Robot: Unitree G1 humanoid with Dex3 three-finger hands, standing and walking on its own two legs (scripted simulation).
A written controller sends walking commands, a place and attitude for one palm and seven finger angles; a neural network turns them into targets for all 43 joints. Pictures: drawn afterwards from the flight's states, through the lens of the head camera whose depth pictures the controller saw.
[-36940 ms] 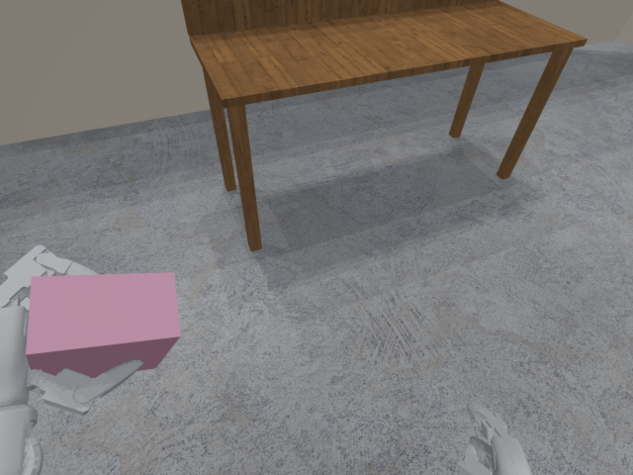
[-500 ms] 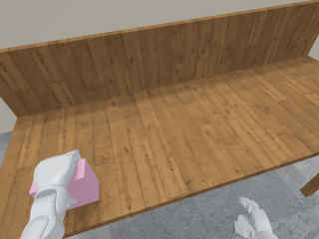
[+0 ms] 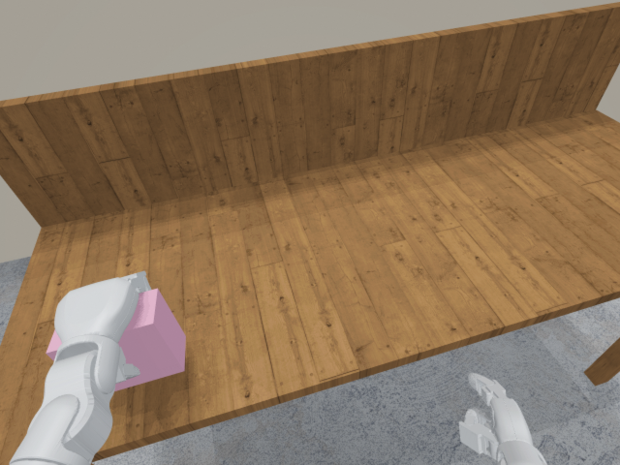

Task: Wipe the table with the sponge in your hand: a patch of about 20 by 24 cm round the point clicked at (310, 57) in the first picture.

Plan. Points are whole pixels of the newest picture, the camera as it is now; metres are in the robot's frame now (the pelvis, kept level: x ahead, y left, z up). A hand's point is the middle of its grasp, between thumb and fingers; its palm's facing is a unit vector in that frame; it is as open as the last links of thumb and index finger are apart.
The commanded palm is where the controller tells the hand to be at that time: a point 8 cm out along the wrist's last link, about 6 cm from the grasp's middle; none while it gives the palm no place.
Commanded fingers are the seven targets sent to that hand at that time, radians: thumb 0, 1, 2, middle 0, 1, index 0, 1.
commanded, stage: lift the sponge slowly off the table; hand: left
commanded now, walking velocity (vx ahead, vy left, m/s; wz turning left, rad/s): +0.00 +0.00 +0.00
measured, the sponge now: (130, 350) +0.24 +0.30 +0.01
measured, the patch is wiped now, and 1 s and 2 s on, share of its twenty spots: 0.95 0.95 0.95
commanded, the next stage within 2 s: bring the sponge back beside the body in 1.06 s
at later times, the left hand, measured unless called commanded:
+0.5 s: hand (118, 306) +0.26 +0.29 +0.08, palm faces +0.02 -0.09 -1.00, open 10.4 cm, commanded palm +0.23 +0.29 +0.15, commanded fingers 0.00 0.10 1.30 -1.20 -1.60 -1.20 -1.60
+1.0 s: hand (105, 295) +0.25 +0.29 +0.12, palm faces +0.09 -0.08 -0.99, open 10.4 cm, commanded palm +0.22 +0.29 +0.19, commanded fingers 0.00 0.10 1.30 -1.20 -1.60 -1.20 -1.60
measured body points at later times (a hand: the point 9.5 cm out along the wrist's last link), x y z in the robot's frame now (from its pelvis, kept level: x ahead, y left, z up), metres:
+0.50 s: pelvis +0.00 +0.00 +0.00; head -0.01 -0.03 +0.45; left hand +0.26 +0.29 +0.14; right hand +0.24 -0.20 -0.08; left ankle +0.00 +0.12 -0.74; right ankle -0.01 -0.10 -0.74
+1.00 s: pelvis -0.01 +0.00 +0.00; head -0.03 -0.04 +0.45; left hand +0.24 +0.29 +0.18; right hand +0.25 -0.20 -0.07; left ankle +0.00 +0.12 -0.74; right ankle -0.01 -0.10 -0.74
